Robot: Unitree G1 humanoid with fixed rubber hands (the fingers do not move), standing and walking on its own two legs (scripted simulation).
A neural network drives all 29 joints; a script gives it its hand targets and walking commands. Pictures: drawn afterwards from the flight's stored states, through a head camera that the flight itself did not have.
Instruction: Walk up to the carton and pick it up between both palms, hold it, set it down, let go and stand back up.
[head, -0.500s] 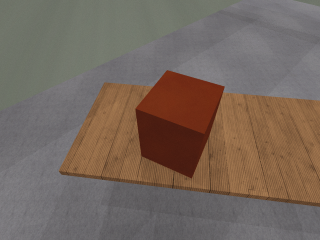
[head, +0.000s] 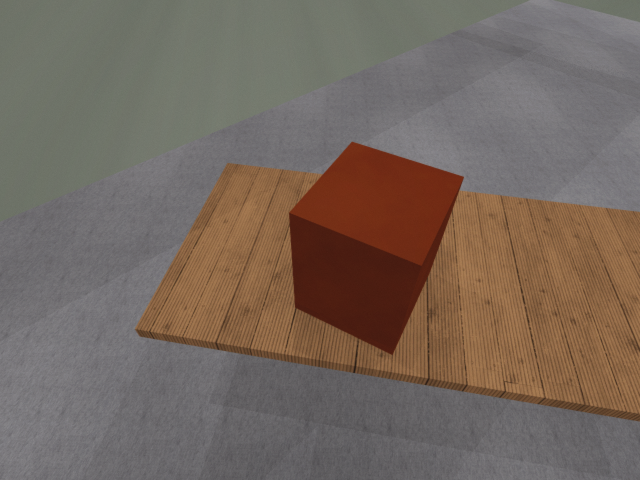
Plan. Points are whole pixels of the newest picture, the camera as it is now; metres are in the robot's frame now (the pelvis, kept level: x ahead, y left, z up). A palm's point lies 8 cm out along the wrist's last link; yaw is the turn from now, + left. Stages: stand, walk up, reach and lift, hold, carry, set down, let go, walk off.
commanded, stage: walk up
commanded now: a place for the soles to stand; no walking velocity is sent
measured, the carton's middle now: (372, 247) +0.51 -0.07 -0.04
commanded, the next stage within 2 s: reach and lift in 0.26 s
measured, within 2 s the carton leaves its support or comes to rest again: neither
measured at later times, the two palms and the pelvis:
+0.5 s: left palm out of the picture +0.16 +0.24 -0.12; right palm out of the picture +0.14 -0.24 -0.12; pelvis -0.03 -0.01 -0.03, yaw -2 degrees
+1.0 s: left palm out of the picture +0.16 +0.25 -0.08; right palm out of the picture +0.13 -0.20 -0.09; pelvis -0.02 +0.01 +0.00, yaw -5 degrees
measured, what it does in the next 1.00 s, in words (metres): stands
